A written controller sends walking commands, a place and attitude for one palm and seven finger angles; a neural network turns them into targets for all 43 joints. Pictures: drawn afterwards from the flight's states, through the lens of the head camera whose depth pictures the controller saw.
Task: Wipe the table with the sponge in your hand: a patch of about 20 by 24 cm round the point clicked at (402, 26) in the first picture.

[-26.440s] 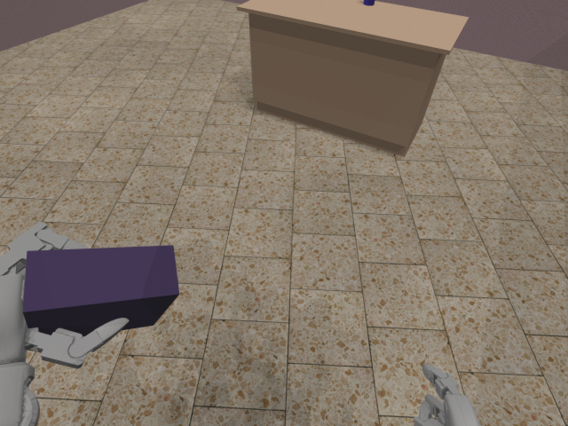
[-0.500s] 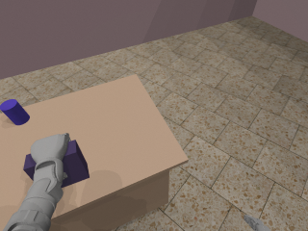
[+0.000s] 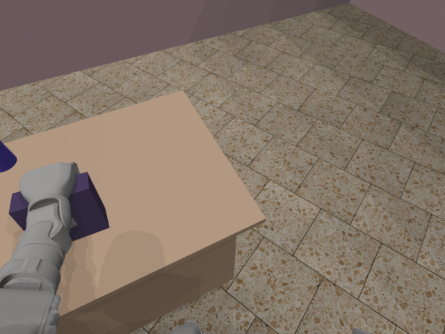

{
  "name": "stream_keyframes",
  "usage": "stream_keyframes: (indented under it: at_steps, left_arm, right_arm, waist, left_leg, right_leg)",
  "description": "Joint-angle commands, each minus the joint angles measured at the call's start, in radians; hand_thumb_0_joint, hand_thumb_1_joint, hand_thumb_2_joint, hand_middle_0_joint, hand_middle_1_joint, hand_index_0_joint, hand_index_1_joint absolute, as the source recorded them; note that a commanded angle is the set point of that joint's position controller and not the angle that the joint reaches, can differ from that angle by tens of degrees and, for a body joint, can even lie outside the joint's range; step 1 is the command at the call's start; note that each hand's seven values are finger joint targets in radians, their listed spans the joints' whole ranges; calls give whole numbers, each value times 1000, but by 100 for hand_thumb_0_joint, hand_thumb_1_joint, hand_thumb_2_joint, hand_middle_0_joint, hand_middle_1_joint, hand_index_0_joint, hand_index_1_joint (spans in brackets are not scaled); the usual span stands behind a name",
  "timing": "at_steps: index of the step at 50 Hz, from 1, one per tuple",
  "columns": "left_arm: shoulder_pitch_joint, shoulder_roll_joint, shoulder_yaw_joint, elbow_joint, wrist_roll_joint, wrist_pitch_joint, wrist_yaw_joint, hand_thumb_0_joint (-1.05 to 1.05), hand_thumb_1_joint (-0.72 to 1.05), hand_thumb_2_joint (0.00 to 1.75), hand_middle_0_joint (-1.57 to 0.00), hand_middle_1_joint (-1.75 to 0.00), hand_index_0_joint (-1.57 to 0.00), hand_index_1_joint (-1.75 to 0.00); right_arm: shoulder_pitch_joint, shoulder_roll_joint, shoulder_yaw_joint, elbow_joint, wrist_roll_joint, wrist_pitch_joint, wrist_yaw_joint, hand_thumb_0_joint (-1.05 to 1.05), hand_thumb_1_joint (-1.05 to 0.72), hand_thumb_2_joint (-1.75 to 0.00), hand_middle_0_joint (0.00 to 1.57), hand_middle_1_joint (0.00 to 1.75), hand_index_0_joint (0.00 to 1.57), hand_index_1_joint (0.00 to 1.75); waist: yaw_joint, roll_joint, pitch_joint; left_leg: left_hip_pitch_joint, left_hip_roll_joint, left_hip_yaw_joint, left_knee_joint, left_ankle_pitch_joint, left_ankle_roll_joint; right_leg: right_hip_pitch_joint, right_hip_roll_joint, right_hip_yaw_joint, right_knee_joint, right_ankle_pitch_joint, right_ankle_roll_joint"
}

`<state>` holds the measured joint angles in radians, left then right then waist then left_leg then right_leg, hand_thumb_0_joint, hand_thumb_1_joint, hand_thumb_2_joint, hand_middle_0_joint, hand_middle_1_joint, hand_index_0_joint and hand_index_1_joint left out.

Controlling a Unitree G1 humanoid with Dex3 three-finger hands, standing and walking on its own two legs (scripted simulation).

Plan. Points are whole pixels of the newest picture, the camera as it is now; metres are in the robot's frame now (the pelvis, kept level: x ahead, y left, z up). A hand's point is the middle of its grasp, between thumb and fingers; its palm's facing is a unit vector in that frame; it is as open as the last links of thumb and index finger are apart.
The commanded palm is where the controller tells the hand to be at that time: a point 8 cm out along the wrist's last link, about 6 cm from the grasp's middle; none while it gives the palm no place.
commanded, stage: wipe forward along the first lane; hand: left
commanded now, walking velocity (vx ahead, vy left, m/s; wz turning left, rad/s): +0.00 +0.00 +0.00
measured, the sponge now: (68, 218) +0.34 +0.34 -0.04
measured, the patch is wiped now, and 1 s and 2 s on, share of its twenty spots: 0.25 0.35 0.45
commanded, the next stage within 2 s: slide across to the middle lane in 0.58 s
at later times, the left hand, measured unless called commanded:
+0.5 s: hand (58, 179) +0.41 +0.37 +0.01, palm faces -0.16 +0.00 -0.99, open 9.8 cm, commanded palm +0.41 +0.35 +0.04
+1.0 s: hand (59, 168) +0.44 +0.38 +0.01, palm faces -0.13 +0.00 -0.99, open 9.8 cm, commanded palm +0.44 +0.33 +0.06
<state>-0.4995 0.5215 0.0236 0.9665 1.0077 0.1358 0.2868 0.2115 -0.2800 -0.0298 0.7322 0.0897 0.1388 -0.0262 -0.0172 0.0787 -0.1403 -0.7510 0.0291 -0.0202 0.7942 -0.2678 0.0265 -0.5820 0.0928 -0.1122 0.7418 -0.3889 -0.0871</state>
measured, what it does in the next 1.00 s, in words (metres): shifts its weight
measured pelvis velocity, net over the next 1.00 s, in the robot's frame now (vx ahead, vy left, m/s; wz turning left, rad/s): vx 0.01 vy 0.05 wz -0.01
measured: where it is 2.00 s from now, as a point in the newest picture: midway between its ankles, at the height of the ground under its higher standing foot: outside the picture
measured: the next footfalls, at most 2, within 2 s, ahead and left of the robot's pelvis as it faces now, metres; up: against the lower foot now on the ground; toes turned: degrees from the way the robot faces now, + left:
none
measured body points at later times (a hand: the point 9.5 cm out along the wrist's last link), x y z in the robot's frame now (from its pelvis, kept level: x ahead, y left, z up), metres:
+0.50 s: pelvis +0.00 +0.03 -0.01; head +0.07 +0.04 +0.44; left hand +0.42 +0.37 +0.06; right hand +0.07 -0.25 -0.13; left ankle +0.07 +0.11 -0.70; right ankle -0.02 -0.07 -0.70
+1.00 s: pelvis +0.01 +0.05 +0.00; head +0.09 +0.07 +0.44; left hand +0.44 +0.37 +0.07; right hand +0.05 -0.22 -0.13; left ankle +0.07 +0.11 -0.70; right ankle -0.02 -0.07 -0.70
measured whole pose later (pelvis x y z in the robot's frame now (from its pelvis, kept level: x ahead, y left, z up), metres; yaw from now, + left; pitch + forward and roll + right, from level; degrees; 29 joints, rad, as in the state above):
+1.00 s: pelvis +0.01 +0.05 +0.00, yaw +0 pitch +17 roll -5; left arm -0.78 0.55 -0.06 1.16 1.01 0.19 0.32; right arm 0.28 -0.25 -0.03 0.77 0.07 0.12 0.01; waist -0.07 0.06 -0.14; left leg -0.83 -0.01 0.00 0.80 -0.27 0.09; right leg -0.64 0.06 -0.10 0.71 -0.37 -0.02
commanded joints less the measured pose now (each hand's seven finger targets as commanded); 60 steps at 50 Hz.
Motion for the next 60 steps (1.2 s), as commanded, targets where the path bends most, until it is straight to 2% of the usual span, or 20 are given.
stream_keyframes:
  at_steps: [1, 8, 10, 16, 18, 20, 22, 23, 27, 28, 31, 33, 37, 39, 41, 44, 48, 50, 53, 60]
  left_arm:
    - [-290, 270, 32, -29, 27, 32, 39, 0, 10, 130, -120, -160, -120, -160]
    - [-372, 257, 13, -5, 32, 16, 31, 0, 10, 130, -120, -160, -120, -160]
    - [-342, 278, 31, 23, 38, 16, 34, 0, 10, 130, -120, -160, -120, -160]
    - [-401, 321, 46, 67, 42, 21, 39, 0, 10, 130, -120, -160, -120, -160]
    - [-454, 345, 55, 64, 46, 18, 35, 0, 10, 130, -120, -160, -120, -160]
    - [-436, 340, 45, 90, 63, 18, 35, 0, 10, 130, -120, -160, -120, -160]
    - [-450, 285, 1, 84, 64, 17, 30, 0, 10, 130, -120, -160, -120, -160]
    - [-459, 315, 34, 88, 61, 13, 30, 0, 10, 130, -120, -160, -120, -160]
    - [-487, 320, 28, 120, 65, 14, 38, 0, 10, 130, -120, -160, -120, -160]
    - [-494, 348, 63, 116, 57, 6, 39, 0, 10, 130, -120, -160, -120, -160]
    - [-534, 323, 20, 137, 72, 10, 40, 0, 10, 130, -120, -160, -120, -160]
    - [-551, 364, 53, 146, 71, 13, 42, 0, 10, 130, -120, -160, -120, -160]
    - [-569, 268, -20, 109, 62, 16, 38, 0, 10, 130, -120, -160, -120, -160]
    - [-582, 256, -14, 78, 39, 12, 39, 0, 10, 130, -120, -160, -120, -160]
    - [-606, 248, -22, 80, 26, 19, 41, 0, 10, 130, -120, -160, -120, -160]
    - [-655, 190, -54, 4, 11, 13, 48, 0, 10, 130, -120, -160, -120, -160]
    - [-671, 104, -95, 25, -8, 38, 59, 0, 10, 130, -120, -160, -120, -160]
    - [-698, 90, -116, 53, -4, 60, 61, 0, 10, 130, -120, -160, -120, -160]
    - [-756, 53, -137, 44, -9, 80, 65, 0, 10, 130, -120, -160, -120, -160]
    - [-751, 52, -127, 96, 3, 130, 72, 0, 10, 130, -120, -160, -120, -160]
  right_arm:
    - [-16, -155, -42, -101, 2, -28, -5, 0, -90, -90, 20, 30, 20, 30]
    - [12, -152, -44, -93, 0, -28, 0, 0, -90, -90, 20, 30, 20, 30]
    - [30, -156, -46, -93, -5, -25, 4, 0, -90, -90, 20, 30, 20, 30]
    - [50, -166, -44, -87, -6, -21, 8, 0, -90, -90, 20, 30, 20, 30]
    - [54, -167, -41, -83, -5, -22, 7, 0, -90, -90, 20, 30, 20, 30]
    - [71, -169, -44, -83, -10, -21, 11, 0, -90, -90, 20, 30, 20, 30]
    - [76, -163, -45, -87, -11, -20, 17, 0, -90, -90, 20, 30, 20, 30]
    - [78, -164, -45, -83, -11, -20, 17, 0, -90, -90, 20, 30, 20, 30]
    - [98, -170, -46, -77, -18, -17, 19, 0, -90, -90, 20, 30, 20, 30]
    - [99, -172, -47, -74, -19, -18, 17, 0, -90, -90, 20, 30, 20, 30]
    - [113, -174, -46, -72, -22, -18, 21, 0, -90, -90, 20, 30, 20, 30]
    - [117, -178, -44, -70, -23, -18, 21, 0, -90, -90, 20, 30, 20, 30]
    - [126, -167, -49, -73, -26, -22, 30, 0, -90, -90, 20, 30, 20, 30]
    - [128, -166, -52, -69, -27, -25, 28, 0, -90, -90, 20, 30, 20, 30]
    - [122, -164, -49, -61, -24, -26, 27, 0, -90, -90, 20, 30, 20, 30]
    - [116, -157, -58, -49, -25, -37, 26, 0, -90, -90, 20, 30, 20, 30]
    - [96, -150, -57, -29, -23, -43, 31, 0, -90, -90, 20, 30, 20, 30]
    - [100, -152, -56, -21, -26, -46, 33, 0, -90, -90, 20, 30, 20, 30]
    - [88, -150, -56, -14, -26, -51, 35, 0, -90, -90, 20, 30, 20, 30]
    - [93, -147, -54, -13, -35, -38, 47, 0, -90, -90, 20, 30, 20, 30]
  waist:
    - [-49, -107, -171]
    - [-62, -60, -218]
    - [-51, -61, -233]
    - [-67, -89, -226]
    - [-72, -48, -227]
    - [-67, -43, -238]
    - [-75, -27, -244]
    - [-71, -8, -254]
    - [-84, -47, -260]
    - [-76, -27, -268]
    - [-94, -30, -256]
    - [-87, -10, -269]
    - [-94, 20, -316]
    - [-91, 28, -339]
    - [-102, 2, -312]
    - [-103, 58, -353]
    - [-111, 64, -306]
    - [-118, 40, -291]
    - [-122, 71, -299]
    - [-105, 21, -350]
  left_leg:
    - [131, -31, -2, -42, 10, 55]
    - [167, -22, -15, -38, 34, 55]
    - [165, -24, -14, -30, 46, 55]
    - [143, -21, -15, -29, 38, 55]
    - [152, -17, -26, -34, 39, 53]
    - [169, -17, -34, -33, 45, 53]
    - [193, -16, -37, -33, 54, 50]
    - [214, -9, -49, -39, 66, 49]
    - [203, -8, -52, -31, 56, 50]
    - [213, -5, -56, -32, 71, 48]
    - [213, -4, -62, -35, 47, 47]
    - [219, -2, -69, -38, 52, 45]
    - [300, 3, -84, -44, 73, 37]
    - [350, 10, -102, -55, 88, 33]
    - [336, 11, -98, -65, 70, 34]
    - [446, 23, -137, -85, 96, 23]
    - [487, 35, -176, -122, 59, 13]
    - [483, 35, -187, -134, 28, 9]
    - [517, 42, -213, -149, 18, -4]
    - [515, 30, -167, -124, 150, -5]
  right_leg:
    - [46, -60, 148, -175, 201, 46]
    - [4, -52, 131, -156, 201, 41]
    - [7, -48, 126, -151, 211, 39]
    - [-6, -45, 119, -150, 203, 43]
    - [-31, -42, 115, -143, 185, 38]
    - [-52, -38, 104, -137, 166, 36]
    - [-74, -36, 100, -138, 167, 35]
    - [-87, -35, 96, -133, 161, 31]
    - [-107, -30, 89, -130, 144, 35]
    - [-113, -30, 89, -127, 154, 32]
    - [-145, -27, 80, -123, 123, 34]
    - [-150, -25, 81, -119, 122, 31]
    - [-168, -22, 71, -120, 120, 31]
    - [-176, -18, 66, -123, 122, 31]
    - [-163, -20, 67, -136, 120, 35]
    - [-194, -20, 58, -130, 127, 32]
    - [-234, -24, 53, -137, 116, 32]
    - [-237, -26, 48, -136, 106, 33]
    - [-256, -30, 49, -127, 108, 32]
    - [-187, -25, 43, -135, 156, 28]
